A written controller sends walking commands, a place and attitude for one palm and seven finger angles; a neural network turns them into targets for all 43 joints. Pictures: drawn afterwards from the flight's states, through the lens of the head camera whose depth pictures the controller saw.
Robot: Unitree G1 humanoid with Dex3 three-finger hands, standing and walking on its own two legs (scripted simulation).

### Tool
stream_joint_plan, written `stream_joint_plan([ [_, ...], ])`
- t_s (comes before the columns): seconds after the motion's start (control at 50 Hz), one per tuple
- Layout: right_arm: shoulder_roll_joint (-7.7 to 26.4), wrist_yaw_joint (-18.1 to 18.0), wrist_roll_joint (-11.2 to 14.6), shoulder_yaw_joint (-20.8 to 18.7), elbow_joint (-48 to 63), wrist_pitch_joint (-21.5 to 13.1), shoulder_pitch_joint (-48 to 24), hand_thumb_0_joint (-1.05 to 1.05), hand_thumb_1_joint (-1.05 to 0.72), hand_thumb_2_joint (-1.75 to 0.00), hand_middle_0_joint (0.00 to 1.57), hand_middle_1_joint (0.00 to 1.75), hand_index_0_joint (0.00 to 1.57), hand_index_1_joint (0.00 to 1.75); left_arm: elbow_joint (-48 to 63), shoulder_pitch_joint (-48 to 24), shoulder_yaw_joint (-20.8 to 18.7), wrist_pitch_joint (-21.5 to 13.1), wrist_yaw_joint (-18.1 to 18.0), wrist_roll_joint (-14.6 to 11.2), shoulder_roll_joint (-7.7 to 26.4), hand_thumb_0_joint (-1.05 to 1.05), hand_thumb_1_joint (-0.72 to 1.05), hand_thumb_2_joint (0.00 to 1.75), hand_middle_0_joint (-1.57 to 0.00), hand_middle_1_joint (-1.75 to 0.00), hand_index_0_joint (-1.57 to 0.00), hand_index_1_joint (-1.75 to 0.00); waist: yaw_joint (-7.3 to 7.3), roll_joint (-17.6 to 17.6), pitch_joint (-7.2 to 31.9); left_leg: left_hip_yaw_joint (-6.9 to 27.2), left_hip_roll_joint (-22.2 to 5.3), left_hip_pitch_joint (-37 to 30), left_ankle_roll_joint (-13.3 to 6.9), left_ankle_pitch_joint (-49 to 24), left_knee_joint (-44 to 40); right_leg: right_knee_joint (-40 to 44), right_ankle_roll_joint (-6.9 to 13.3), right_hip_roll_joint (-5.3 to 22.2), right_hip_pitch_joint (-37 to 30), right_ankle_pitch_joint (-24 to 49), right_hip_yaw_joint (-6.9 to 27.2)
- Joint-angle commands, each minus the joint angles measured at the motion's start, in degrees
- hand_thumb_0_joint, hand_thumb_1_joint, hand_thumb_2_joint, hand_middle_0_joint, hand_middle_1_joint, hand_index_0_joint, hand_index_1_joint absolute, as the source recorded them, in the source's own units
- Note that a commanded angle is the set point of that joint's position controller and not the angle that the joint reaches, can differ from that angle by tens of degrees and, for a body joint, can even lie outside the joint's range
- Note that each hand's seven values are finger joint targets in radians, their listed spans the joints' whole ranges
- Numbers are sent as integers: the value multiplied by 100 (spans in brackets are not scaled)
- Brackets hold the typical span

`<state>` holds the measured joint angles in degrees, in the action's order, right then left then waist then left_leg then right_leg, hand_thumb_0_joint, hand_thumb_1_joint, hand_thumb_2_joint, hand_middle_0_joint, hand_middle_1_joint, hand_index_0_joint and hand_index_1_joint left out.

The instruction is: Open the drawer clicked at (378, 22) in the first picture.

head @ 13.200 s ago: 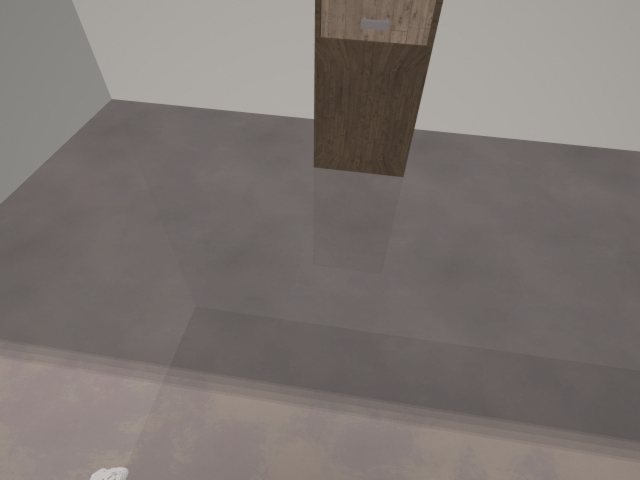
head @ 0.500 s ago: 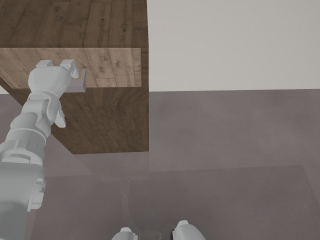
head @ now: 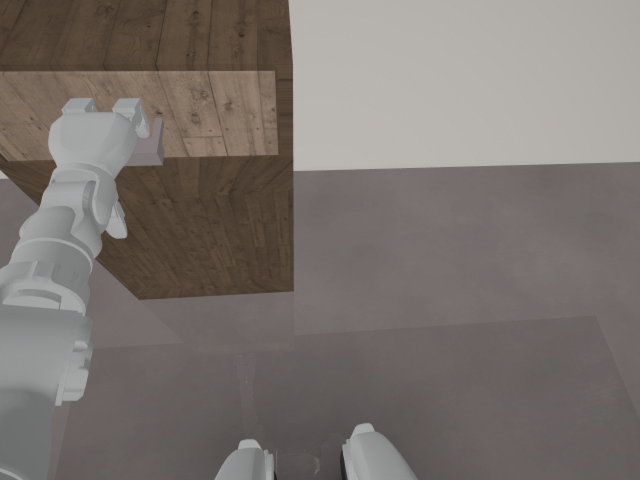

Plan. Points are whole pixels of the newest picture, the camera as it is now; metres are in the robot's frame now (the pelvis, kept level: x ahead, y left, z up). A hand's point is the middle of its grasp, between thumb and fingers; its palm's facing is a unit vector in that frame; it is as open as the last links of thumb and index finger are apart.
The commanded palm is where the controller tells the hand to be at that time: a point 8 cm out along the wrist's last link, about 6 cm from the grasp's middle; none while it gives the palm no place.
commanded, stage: lower the fingers behind the handle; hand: left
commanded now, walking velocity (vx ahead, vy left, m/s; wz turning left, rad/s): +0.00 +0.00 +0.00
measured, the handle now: (125, 139) +0.57 +0.23 +0.02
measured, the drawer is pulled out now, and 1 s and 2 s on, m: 0.00 0.00 0.00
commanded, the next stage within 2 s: lift the fingers back up to retry in 0.44 s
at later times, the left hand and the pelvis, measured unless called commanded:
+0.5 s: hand (116, 174) +0.51 +0.23 +0.03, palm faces -0.07 +0.03 -1.00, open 13.8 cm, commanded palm +0.49 +0.22 +0.06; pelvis -0.01 -0.01 -0.01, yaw +0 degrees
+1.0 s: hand (106, 151) +0.51 +0.23 +0.06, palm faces -0.01 -0.03 -1.00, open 13.8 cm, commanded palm +0.50 +0.23 +0.12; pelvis +0.02 -0.01 +0.02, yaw +1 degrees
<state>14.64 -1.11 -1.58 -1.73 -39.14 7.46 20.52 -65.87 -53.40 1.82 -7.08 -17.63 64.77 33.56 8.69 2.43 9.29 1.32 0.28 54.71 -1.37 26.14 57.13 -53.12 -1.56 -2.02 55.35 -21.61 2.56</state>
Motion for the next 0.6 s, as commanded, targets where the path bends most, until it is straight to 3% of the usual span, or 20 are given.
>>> stream_joint_plan([
  [0.0, 1073, -121, -18, -334, 228, -81, 891, 0, -90, -90, 20, 30, 20, 30, 441, -1748, -231, -2, 31, -75, 1107, 0, -50, 30, -30, -120, -30, -120, 115, 43, 1935, -68, 12, -1269, -99, -1615, -509, 420, 385, -94, -777, 923, -426],
  [0.02, 1049, -120, -12, -344, 238, -105, 891, 0, -90, -90, 20, 30, 20, 30, 406, -1773, -101, 18, 18, -103, 924, 0, -50, 30, -30, -120, -30, -120, 165, 66, 1908, -69, 16, -1246, -107, -1559, -483, 410, 387, -96, -714, 877, -436],
  [0.04, 1070, -123, -7, -339, 238, -112, 903, 0, -90, -90, 20, 30, 20, 30, 434, -1802, -219, 23, 0, -108, 1067, 0, -50, 30, -30, -120, -30, -120, 148, -43, 1965, -65, 17, -1184, -117, -1477, -469, 405, 374, -89, -753, 831, -424],
  [0.06, 1079, -122, -9, -328, 236, -113, 913, 0, -90, -90, 20, 30, 20, 30, 446, -1831, -257, 50, -8, -117, 1151, 0, -50, 30, -30, -120, -30, -120, 130, 83, 2022, -57, 14, -1225, -109, -1544, -475, 375, 385, -91, -764, 868, -434],
  [0.1, 1067, -122, -14, -350, 239, -126, 947, 0, -90, -90, 20, 30, 20, 30, 569, -2027, -171, 77, -11, -118, 1063, 0, -50, 30, -30, -120, -30, -120, 192, 156, 2240, -33, 7, -1357, -102, -1608, -429, 354, 367, -86, -716, 879, -441],
  [0.12, 1062, -117, -2, -350, 227, -131, 950, 0, -90, -90, 20, 30, 20, 30, 484, -1935, -157, 117, -1, -135, 1011, 0, -50, 30, -30, -120, -30, -120, 171, 87, 2224, -47, 20, -1304, -112, -1548, -416, 367, 365, -92, -739, 858, -433],
  [0.14, 1091, -131, 2, -332, 211, -119, 932, 0, -90, -90, 20, 30, 20, 30, 443, -1935, -296, 148, -2, -126, 1227, 0, -50, 30, -30, -120, -30, -120, 161, -30, 2140, -54, 12, -1200, -120, -1460, -424, 379, 355, -88, -782, 832, -418],
  [0.16, 1092, -136, 5, -315, 233, -119, 931, 0, -90, -90, 20, 30, 20, 30, 483, -1960, -279, 168, 12, -118, 1243, 0, -50, 30, -30, -120, -30, -120, 127, 76, 2203, -45, 27, -1197, -110, -1437, -454, 363, 362, -86, -818, 801, -426],
  [0.2, 1053, -125, 10, -335, 238, -138, 955, 0, -90, -90, 20, 30, 20, 30, 576, -2072, -95, 182, 37, -129, 989, 0, -50, 30, -30, -120, -30, -120, 188, 242, 2250, -23, 13, -1391, -101, -1528, -449, 382, 368, -97, -717, 813, -453],
  [0.24, 1087, -151, 17, -305, 217, -136, 924, 0, -90, -90, 20, 30, 20, 30, 446, -2101, -146, 225, 67, -149, 1099, 0, -50, 30, -30, -120, -30, -120, 238, 31, 2055, -23, 2, -1225, -122, -1315, -472, 423, 345, -91, -682, 685, -441],
  [0.3, 1080, -172, 25, -277, 223, -156, 939, 0, -90, -90, 20, 30, 20, 30, 496, -2126, -256, 192, 139, -150, 1324, 0, -50, 30, -30, -120, -30, -120, 197, 112, 2185, -56, 30, -1148, -137, -1283, -461, 410, 344, -77, -842, 743, -400],
  [0.44, 1016, -170, 14, -315, 237, -204, 957, 0, -90, -90, 20, 30, 20, 30, 700, -2002, -72, 10, 179, -168, 955, 0, -50, 30, -30, -120, -30, -120, 168, 204, 2194, -38, 19, -1291, -118, -1398, -434, 407, 365, -94, -743, 771, -424],
  [0.52, 1041, -169, 9, -314, 169, -217, 977, 0, -90, -90, 20, 30, 20, 30, 644, -2118, -188, -28, 95, -177, 1109, 0, -50, 30, -30, -120, -30, -120, 218, 50, 2113, -22, 19, -1135, -139, -1314, -411, 402, 354, -89, -734, 744, -407],
  [0.58, 1058, -169, 7, -322, 188, -211, 992, 0, -90, -90, 20, 30, 20, 30, 985, -2386, -391, 7, 41, -186, 1454, 0, -50, 30, -30, -120, -30, -120, 157, 214, 2444, -45, 40, -1335, -139, -1410, -492, 476, 352, -91, -1032, 850, -368],
])
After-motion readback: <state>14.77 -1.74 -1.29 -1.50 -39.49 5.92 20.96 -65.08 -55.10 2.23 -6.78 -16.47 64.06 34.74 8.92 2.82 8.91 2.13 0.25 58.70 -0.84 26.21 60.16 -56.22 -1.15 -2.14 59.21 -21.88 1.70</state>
